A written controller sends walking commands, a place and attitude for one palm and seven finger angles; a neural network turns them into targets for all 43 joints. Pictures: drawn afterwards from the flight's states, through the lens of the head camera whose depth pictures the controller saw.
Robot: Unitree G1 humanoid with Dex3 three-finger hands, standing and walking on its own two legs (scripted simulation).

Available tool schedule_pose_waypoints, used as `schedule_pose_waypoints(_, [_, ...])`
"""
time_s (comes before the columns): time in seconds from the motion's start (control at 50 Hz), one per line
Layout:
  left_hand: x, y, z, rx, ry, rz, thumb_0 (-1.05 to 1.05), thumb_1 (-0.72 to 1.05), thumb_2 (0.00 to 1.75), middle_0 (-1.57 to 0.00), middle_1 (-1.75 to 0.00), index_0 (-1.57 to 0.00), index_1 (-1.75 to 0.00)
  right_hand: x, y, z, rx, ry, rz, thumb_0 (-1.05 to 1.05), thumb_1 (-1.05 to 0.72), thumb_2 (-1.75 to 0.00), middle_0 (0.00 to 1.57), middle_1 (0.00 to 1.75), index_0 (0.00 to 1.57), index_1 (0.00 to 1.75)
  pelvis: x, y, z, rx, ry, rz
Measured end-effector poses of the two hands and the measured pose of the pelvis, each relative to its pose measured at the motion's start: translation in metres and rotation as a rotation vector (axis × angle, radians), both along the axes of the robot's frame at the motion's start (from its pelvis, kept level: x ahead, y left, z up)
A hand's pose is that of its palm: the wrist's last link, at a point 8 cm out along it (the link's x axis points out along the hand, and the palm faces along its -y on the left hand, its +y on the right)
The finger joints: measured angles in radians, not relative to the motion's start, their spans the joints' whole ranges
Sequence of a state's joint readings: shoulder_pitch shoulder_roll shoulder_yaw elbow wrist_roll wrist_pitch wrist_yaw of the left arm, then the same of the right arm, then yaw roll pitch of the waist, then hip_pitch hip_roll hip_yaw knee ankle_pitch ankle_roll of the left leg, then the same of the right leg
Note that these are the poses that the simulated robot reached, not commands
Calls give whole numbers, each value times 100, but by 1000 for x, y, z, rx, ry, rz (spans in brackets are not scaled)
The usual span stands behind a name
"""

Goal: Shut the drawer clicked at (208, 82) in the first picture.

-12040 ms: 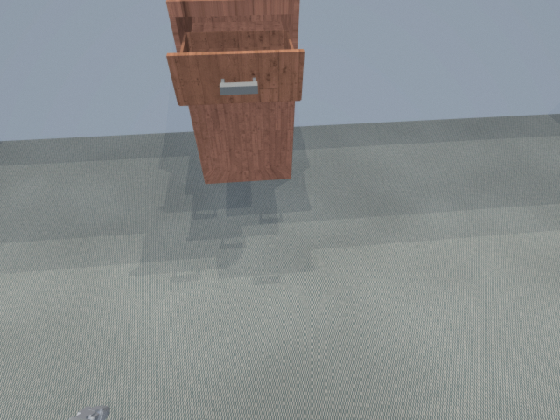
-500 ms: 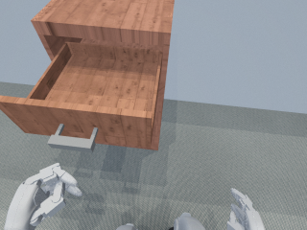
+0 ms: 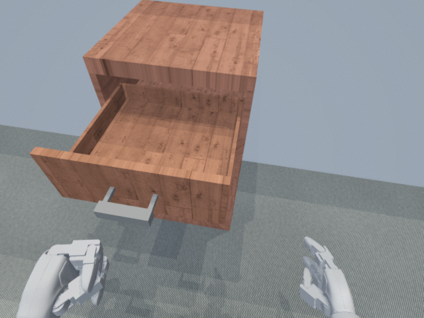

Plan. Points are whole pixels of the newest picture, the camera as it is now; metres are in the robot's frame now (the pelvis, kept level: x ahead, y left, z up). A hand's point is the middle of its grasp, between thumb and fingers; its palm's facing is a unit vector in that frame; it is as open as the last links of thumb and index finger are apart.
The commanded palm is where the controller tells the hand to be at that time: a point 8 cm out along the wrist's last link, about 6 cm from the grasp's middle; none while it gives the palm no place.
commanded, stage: raise the hand and make a fist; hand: left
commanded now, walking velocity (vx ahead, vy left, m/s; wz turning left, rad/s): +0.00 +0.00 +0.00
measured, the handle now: (128, 204) +0.33 +0.21 +0.00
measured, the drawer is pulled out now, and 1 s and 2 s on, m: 0.30 0.30 0.30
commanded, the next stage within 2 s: bring the fist close to the handle in 0.50 s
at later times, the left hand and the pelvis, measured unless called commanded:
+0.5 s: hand (97, 275) +0.16 +0.18 +0.10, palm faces +0.00 -0.99 -0.12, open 3.3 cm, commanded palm +0.12 +0.24 +0.10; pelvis +0.00 -0.01 +0.01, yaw +0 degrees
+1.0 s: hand (110, 270) +0.18 +0.18 +0.06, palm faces -0.03 -1.00 -0.09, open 3.3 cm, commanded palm +0.16 +0.24 +0.06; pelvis -0.01 -0.02 +0.00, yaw +0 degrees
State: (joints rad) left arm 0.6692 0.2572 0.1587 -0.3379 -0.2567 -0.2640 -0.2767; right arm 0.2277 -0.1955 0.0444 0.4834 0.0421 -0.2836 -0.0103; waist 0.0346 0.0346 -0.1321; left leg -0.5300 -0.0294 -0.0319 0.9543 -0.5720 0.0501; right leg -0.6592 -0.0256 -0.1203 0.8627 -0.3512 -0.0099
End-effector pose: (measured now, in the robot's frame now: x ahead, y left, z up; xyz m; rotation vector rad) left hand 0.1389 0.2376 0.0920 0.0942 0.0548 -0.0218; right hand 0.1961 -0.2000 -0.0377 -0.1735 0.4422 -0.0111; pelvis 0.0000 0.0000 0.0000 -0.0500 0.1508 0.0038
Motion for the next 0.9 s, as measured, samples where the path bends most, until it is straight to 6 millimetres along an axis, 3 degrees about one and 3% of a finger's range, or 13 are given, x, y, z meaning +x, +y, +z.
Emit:
schedule_pose_waypoints(0.18, [5, -1, 13, 10, -20, -5, 2, 90, 90, -140, -160, -139, -160, -10, -7, -1, -7, 14, -16, 1, -90, -89, 20, 30, 20, 30, 2, 0, 5, 3, -22, 1])
schedule_pose_waypoints(0.36, [8, -8, 11, 14, 8, -10, 2, 90, 90, -140, -160, -140, -160, -21, -27, 2, -25, 17, -62, 2, -90, -89, 20, 30, 20, 30, 2, -6, 8, 12, -29, -9])
schedule_pose_waypoints(0.48, [3, -2, 13, 31, -2, 18, 2, 90, 90, -140, -160, -140, -160, -24, -36, 1, -29, 19, -79, 2, -90, -90, 20, 30, 20, 30, 0, -12, 9, 14, -31, -10])
schedule_pose_waypoints(0.68, [4, 2, 9, 18, 0, 21, 2, 90, 90, -140, -160, -140, -160, -22, -40, 2, -35, 1, -64, 2, -90, -90, 20, 30, 20, 30, -4, -16, 10, 14, -33, -3])
schedule_pose_waypoints(0.9, [16, -3, -13, -2, 15, 3, 2, 90, 90, -140, -160, -140, -160, -30, -44, -7, -53, 40, -64, 1, -90, -89, 20, 30, 20, 30, -10, -17, 5, 20, -7, -3])
